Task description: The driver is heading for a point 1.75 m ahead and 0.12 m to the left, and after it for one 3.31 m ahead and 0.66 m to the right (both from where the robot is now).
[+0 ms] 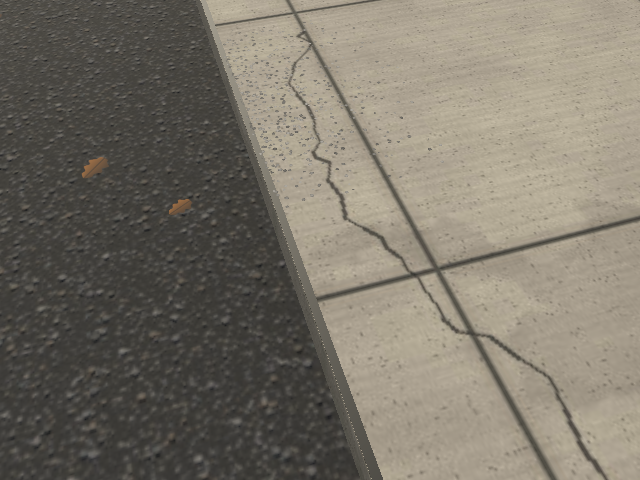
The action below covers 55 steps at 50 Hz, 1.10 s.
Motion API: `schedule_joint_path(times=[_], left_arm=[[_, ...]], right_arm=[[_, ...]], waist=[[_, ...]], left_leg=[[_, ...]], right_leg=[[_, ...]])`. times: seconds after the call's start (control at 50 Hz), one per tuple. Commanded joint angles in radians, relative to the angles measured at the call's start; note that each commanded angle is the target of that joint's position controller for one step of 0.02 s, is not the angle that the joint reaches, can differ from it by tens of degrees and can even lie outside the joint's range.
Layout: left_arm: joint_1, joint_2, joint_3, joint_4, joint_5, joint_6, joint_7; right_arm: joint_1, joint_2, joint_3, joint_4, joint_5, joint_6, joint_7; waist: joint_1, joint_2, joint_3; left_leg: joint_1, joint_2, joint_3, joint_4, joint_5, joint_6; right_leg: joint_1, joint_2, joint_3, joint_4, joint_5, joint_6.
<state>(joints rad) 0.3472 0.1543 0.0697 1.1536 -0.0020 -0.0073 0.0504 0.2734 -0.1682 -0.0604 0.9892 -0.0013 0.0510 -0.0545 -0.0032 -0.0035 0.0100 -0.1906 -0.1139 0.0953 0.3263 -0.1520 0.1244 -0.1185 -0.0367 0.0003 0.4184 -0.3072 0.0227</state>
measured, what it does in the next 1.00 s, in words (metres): walks ahead: left foot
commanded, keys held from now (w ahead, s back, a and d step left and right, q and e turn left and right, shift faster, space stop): no key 0.54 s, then w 0.44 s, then no key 0.02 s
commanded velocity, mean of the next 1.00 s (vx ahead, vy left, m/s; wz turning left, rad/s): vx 0.13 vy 0.00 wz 0.00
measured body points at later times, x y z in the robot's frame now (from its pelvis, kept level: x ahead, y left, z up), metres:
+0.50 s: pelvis +0.01 +0.00 +0.00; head +0.02 -0.01 +0.45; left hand -0.04 +0.23 -0.15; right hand +0.03 -0.24 -0.15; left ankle +0.02 +0.04 -0.74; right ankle -0.05 -0.13 -0.74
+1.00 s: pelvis +0.15 +0.08 -0.03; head +0.17 +0.09 +0.42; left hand +0.06 +0.33 -0.18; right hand +0.25 -0.20 -0.15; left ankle +0.19 +0.19 -0.74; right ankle -0.04 -0.11 -0.67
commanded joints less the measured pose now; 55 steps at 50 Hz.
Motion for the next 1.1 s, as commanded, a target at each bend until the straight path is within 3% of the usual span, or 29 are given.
schedule_joint_path(times=[0.02, 0.54, 0.56, 0.58, 0.6, 0.62, 0.64, 0.66, 0.68, 0.7, 0.72, 0.74, 0.78, 0.8, 0.84, 0.86, 0.88, 0.9, 0.92, 0.94, 0.96, 0.98, 1.0, 1.02, 1.04, 1.06, 1.1], left_arm=[[0.099, 0.087, 0.013, -0.003, 0.000, -0.003, 0.003], [0.124, 0.092, 0.020, -0.015, -0.002, -0.007, 0.005], [0.144, 0.086, 0.019, -0.007, -0.002, -0.005, 0.006], [0.176, -0.004, -0.011, 0.012, 0.039, 0.004, 0.005], [0.168, 0.015, -0.008, -0.003, 0.042, 0.009, 0.005], [0.180, 0.043, -0.006, -0.014, 0.042, 0.008, 0.005], [0.201, 0.063, -0.007, -0.022, 0.037, 0.003, 0.004], [0.257, 0.086, -0.004, -0.011, 0.032, -0.003, 0.005], [0.338, 0.124, 0.007, 0.014, 0.031, -0.010, 0.006], [0.349, 0.159, 0.022, 0.022, 0.033, -0.018, 0.007], [0.265, 0.261, 0.058, -0.026, -0.035, -0.046, 0.014], [0.239, 0.253, 0.060, -0.044, -0.043, -0.068, 0.014], [0.192, 0.177, 0.047, -0.065, -0.041, -0.086, 0.005], [0.177, 0.153, 0.042, -0.075, -0.035, -0.081, 0.000], [0.192, 0.160, 0.038, -0.092, -0.009, -0.063, -0.011], [0.195, 0.186, 0.043, -0.100, -0.004, -0.057, -0.017], [0.193, 0.208, 0.044, -0.111, -0.007, -0.054, -0.022], [0.179, 0.229, 0.043, -0.121, -0.007, -0.056, -0.026], [0.167, 0.233, 0.036, -0.124, -0.006, -0.060, -0.030], [0.157, 0.211, 0.024, -0.123, -0.008, -0.069, -0.034], [0.130, 0.132, -0.002, -0.152, 0.018, -0.085, -0.039], [0.236, 0.004, -0.027, -0.147, -0.028, -0.120, -0.040], [0.172, 0.062, -0.011, -0.172, -0.066, -0.135, -0.040], [0.052, 0.095, -0.008, -0.215, -0.069, -0.132, -0.037], [-0.022, 0.077, -0.009, -0.231, 0.042, -0.100, -0.043], [0.022, 0.064, -0.007, -0.225, 0.057, -0.076, -0.048], [0.096, 0.060, -0.005, -0.201, 0.042, -0.037, -0.061]], right_arm=[[0.048, -0.086, -0.016, -0.029, 0.000, -0.006, -0.003], [0.070, -0.084, -0.027, -0.033, 0.005, -0.002, -0.003], [0.080, -0.081, -0.027, -0.028, 0.006, -0.001, -0.005], [0.164, -0.014, 0.003, 0.008, -0.037, -0.020, 0.013], [0.153, -0.042, -0.005, 0.008, -0.027, -0.026, 0.019], [0.107, -0.077, -0.009, -0.012, -0.017, -0.030, 0.022], [0.040, -0.074, -0.005, -0.037, -0.006, -0.034, 0.026], [-0.018, -0.056, 0.001, -0.062, -0.003, -0.044, 0.032], [-0.066, -0.036, 0.005, -0.081, -0.010, -0.057, 0.042], [-0.091, -0.045, 0.002, -0.096, -0.028, -0.069, 0.051], [-0.100, -0.141, -0.030, -0.115, 0.065, -0.081, 0.033], [-0.046, -0.129, -0.027, -0.106, 0.080, -0.085, 0.028], [-0.001, -0.103, -0.019, -0.105, 0.066, -0.095, 0.035], [-0.054, -0.103, -0.018, -0.119, 0.051, -0.103, 0.044], [-0.156, -0.050, 0.001, -0.148, 0.022, -0.119, 0.069], [-0.133, -0.040, 0.004, -0.142, 0.028, -0.119, 0.078], [-0.093, -0.054, -0.001, -0.131, 0.036, -0.118, 0.081], [-0.025, -0.094, -0.020, -0.112, 0.042, -0.115, 0.077], [0.086, -0.147, -0.047, -0.081, 0.044, -0.112, 0.070], [0.200, -0.195, -0.070, -0.056, 0.043, -0.108, 0.061], [0.342, -0.301, -0.090, -0.042, 0.032, -0.100, 0.041], [0.438, -0.337, -0.074, -0.003, -0.002, -0.102, 0.052], [0.307, -0.252, -0.042, -0.018, -0.002, -0.122, 0.061], [0.218, -0.203, -0.024, -0.029, 0.008, -0.129, 0.067], [0.098, -0.201, -0.019, -0.046, -0.058, -0.133, 0.073], [0.059, -0.165, -0.005, -0.051, -0.060, -0.135, 0.073], [0.099, -0.124, 0.016, -0.027, -0.051, -0.145, 0.072]], waist=[[-0.001, -0.008, 0.039], [0.006, -0.013, 0.042], [0.009, -0.007, 0.024], [-0.022, -0.035, -0.002], [-0.009, -0.016, 0.067], [0.013, -0.005, 0.129], [0.046, -0.018, 0.176], [0.084, -0.072, 0.195], [0.122, -0.166, 0.191], [0.129, -0.229, 0.210], [0.083, -0.141, 0.231], [0.061, -0.140, 0.198], [0.016, -0.098, 0.185], [0.026, -0.073, 0.182], [0.075, -0.074, 0.176], [0.069, -0.099, 0.171], [0.047, -0.113, 0.164], [0.003, -0.129, 0.136], [-0.062, -0.132, 0.067], [-0.138, -0.095, -0.015], [-0.192, 0.148, -0.090], [-0.141, 0.431, -0.283], [-0.096, 0.250, -0.125], [-0.090, 0.154, -0.013], [-0.022, -0.040, 0.090], [0.015, -0.004, 0.085], [0.034, 0.088, 0.054]], left_leg=[[0.110, 0.179, -0.187, -0.060, 0.107, -0.049], [0.124, 0.175, -0.181, -0.034, 0.178, -0.042], [0.122, 0.172, -0.183, -0.044, 0.070, -0.037], [0.107, 0.191, -0.198, -0.073, -0.257, -0.023], [0.012, 0.170, -0.207, -0.084, -0.481, -0.012], [-0.087, 0.165, -0.217, -0.082, -0.587, -0.003], [-0.198, 0.154, -0.208, -0.058, -0.556, -0.007], [-0.315, 0.119, -0.160, 0.017, -0.451, -0.027], [-0.437, 0.069, -0.067, 0.182, -0.320, -0.051], [-0.509, 0.091, -0.022, 0.366, -0.261, -0.056], [-0.564, 0.157, -0.125, 0.568, -0.303, -0.089], [-0.631, 0.180, -0.173, 0.756, -0.380, -0.110], [-0.740, 0.237, -0.206, 0.793, -0.344, -0.111], [-0.701, 0.244, -0.163, 0.678, -0.314, -0.103], [-0.468, 0.202, -0.045, 0.519, -0.236, -0.099], [-0.320, 0.172, 0.007, 0.475, -0.199, -0.092], [-0.174, 0.133, 0.051, 0.436, -0.127, -0.087], [-0.046, 0.087, 0.082, 0.395, -0.072, -0.079], [0.089, 0.043, 0.107, 0.350, -0.042, -0.068], [0.247, 0.054, 0.087, 0.304, -0.008, -0.044], [0.399, 0.307, -0.296, 0.181, -0.088, 0.047], [0.455, 0.553, -0.917, -0.156, -0.146, 0.237], [0.326, 0.554, -0.884, -0.176, -0.157, 0.202], [0.212, 0.536, -0.656, -0.106, -0.009, 0.158], [0.033, 0.435, -0.411, -0.048, 0.136, 0.063], [-0.039, 0.379, -0.299, -0.044, 0.251, 0.025], [-0.071, 0.336, -0.186, -0.053, 0.488, 0.032]], right_leg=[[-0.147, -0.046, 0.042, -0.069, 0.061, -0.034], [-0.139, -0.052, 0.049, -0.066, 0.081, -0.035], [-0.124, -0.044, 0.039, -0.062, 0.017, -0.040], [-0.088, -0.032, 0.059, -0.056, -0.170, -0.078], [-0.093, -0.007, 0.048, -0.027, -0.307, -0.109], [-0.088, -0.013, 0.069, -0.024, -0.374, -0.142], [-0.034, -0.038, 0.114, -0.065, -0.352, -0.172], [0.068, -0.093, 0.202, -0.127, -0.343, -0.203], [0.178, -0.194, 0.350, -0.210, -0.391, -0.244], [0.176, -0.323, 0.488, -0.276, -0.387, -0.292], [0.094, -0.384, 0.534, -0.218, -0.293, -0.298], [0.105, -0.409, 0.557, -0.211, -0.243, -0.310], [0.161, -0.357, 0.449, -0.205, -0.154, -0.238], [0.141, -0.301, 0.356, -0.203, -0.107, -0.193], [-0.028, -0.229, 0.231, -0.206, -0.043, -0.164], [-0.127, -0.212, 0.189, -0.211, -0.023, -0.167], [-0.210, -0.197, 0.153, -0.194, 0.031, -0.167], [-0.241, -0.173, 0.119, -0.124, 0.206, -0.151], [-0.231, -0.131, 0.066, 0.019, 0.418, -0.124], [-0.259, -0.071, -0.011, 0.232, 0.564, -0.079], [-0.468, 0.004, -0.059, 0.635, 0.295, -0.004], [-0.549, 0.139, 0.044, 1.076, -0.223, 0.019], [-0.645, 0.059, 0.120, 1.205, -0.188, -0.007], [-0.689, 0.006, 0.067, 1.238, -0.137, -0.042], [-0.612, -0.051, 0.028, 1.040, -0.046, -0.073], [-0.522, -0.049, 0.013, 0.940, -0.041, -0.083], [-0.425, -0.009, -0.030, 0.873, 0.003, -0.086]])
Velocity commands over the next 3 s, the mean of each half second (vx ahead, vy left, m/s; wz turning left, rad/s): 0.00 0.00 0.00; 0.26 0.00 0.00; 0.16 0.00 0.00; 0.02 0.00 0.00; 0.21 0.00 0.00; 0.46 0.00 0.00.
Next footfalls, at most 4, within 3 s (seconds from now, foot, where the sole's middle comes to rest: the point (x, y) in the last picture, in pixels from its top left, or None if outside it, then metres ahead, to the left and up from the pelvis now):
0.94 left None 0.23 0.20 -0.78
1.30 right None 0.40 0.03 -0.78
1.58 left None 0.31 0.25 -0.78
2.48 right None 0.50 0.01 -0.78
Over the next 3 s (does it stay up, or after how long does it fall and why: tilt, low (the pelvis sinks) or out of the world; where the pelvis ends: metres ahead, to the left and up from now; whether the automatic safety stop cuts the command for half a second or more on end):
stays up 0.69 0.14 -0.02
